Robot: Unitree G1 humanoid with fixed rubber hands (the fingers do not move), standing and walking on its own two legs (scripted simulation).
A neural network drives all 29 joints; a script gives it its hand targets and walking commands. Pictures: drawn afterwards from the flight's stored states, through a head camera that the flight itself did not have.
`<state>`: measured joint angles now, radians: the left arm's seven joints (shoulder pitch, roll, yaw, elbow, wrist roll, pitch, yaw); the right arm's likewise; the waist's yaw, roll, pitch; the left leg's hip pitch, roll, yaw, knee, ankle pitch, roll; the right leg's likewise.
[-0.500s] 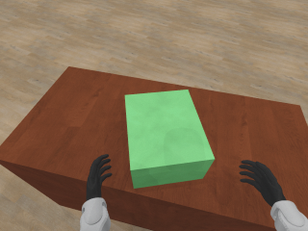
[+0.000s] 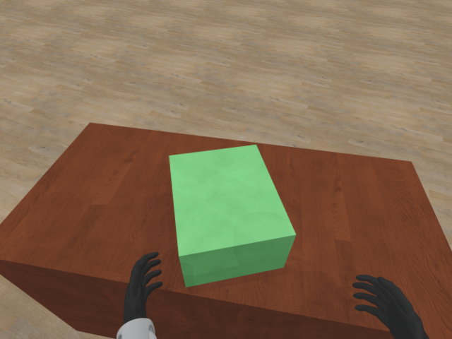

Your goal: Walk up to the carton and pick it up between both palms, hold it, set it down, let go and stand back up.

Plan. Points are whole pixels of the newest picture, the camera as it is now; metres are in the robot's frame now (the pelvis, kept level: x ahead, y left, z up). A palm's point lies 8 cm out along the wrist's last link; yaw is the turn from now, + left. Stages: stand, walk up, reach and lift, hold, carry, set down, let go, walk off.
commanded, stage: set down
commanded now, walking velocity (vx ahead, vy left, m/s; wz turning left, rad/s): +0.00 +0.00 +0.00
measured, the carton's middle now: (224, 209) +0.43 +0.04 -0.06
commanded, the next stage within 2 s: let go in 1.66 s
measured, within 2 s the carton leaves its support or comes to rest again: neither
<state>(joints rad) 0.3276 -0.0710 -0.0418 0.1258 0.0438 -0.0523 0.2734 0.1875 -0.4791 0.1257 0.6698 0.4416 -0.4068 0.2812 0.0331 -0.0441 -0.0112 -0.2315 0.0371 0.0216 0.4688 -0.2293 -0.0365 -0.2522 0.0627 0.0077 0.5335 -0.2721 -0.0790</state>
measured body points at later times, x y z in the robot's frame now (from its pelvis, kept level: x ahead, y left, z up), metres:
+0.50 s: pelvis +0.02 +0.03 +0.01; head +0.03 +0.04 +0.46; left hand +0.20 +0.21 -0.03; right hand +0.20 -0.24 -0.03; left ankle +0.01 +0.15 -0.74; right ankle +0.01 -0.07 -0.74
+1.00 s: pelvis +0.01 +0.02 +0.01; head +0.02 +0.03 +0.46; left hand +0.18 +0.22 -0.05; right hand +0.19 -0.23 -0.05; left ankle +0.01 +0.15 -0.74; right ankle +0.01 -0.07 -0.74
